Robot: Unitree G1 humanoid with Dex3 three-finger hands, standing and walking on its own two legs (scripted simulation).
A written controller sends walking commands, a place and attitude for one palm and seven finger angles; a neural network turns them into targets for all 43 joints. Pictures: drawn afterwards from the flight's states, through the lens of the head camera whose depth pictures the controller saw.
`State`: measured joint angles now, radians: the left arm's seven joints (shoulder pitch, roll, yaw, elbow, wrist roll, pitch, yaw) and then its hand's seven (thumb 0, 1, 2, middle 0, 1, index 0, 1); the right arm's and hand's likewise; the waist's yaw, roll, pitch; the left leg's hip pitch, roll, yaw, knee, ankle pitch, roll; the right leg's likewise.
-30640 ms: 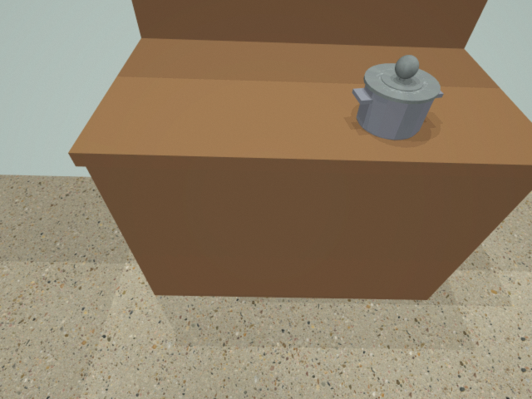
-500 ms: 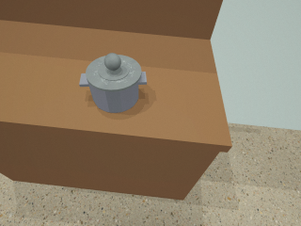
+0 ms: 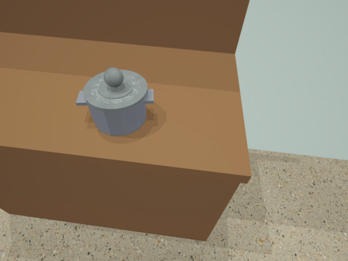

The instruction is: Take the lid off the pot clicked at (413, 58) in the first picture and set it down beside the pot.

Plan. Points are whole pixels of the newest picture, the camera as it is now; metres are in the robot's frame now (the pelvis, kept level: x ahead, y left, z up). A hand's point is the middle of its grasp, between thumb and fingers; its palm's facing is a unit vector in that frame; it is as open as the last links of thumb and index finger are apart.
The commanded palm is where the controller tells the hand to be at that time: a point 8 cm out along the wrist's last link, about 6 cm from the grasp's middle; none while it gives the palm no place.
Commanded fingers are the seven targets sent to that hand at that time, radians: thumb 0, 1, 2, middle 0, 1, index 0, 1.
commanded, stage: come to a stop and stand still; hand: left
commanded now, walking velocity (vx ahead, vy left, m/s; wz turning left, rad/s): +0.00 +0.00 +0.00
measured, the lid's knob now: (113, 77) +0.51 +0.19 +0.15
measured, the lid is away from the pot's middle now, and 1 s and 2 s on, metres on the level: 0.01 0.01 0.01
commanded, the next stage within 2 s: look again from close up in 0.60 s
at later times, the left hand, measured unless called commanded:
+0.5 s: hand out of the picture +0.00 +0.19 -0.18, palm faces +0.04 -0.98 -0.18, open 7.4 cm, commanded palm none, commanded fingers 0.00 0.90 0.90 -0.20 -0.30 -0.20 -0.30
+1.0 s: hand out of the picture +0.00 +0.23 -0.18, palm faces -0.01 -0.97 -0.23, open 7.4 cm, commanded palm none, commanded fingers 0.00 0.90 0.90 -0.20 -0.30 -0.20 -0.30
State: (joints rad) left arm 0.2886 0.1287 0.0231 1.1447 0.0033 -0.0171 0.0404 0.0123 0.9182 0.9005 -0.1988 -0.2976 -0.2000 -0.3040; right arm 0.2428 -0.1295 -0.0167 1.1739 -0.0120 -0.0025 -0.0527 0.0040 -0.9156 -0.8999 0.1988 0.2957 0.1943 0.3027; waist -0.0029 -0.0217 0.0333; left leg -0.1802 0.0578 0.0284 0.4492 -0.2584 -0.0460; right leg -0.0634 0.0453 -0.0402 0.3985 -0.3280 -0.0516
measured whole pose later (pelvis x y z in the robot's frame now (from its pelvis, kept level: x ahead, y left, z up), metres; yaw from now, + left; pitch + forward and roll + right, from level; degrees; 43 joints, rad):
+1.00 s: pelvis -0.02 +0.05 -0.01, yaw -1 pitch +0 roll +0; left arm 0.29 0.15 -0.01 1.05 0.01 0.00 0.04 0.01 0.91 0.90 -0.20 -0.30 -0.20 -0.30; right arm 0.28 -0.17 -0.01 1.04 -0.02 0.00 -0.02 0.01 -0.93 -0.90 0.20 0.30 0.20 0.30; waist -0.01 0.03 0.02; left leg -0.28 0.01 0.07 0.58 -0.30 0.03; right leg -0.18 -0.02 0.00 0.56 -0.38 0.01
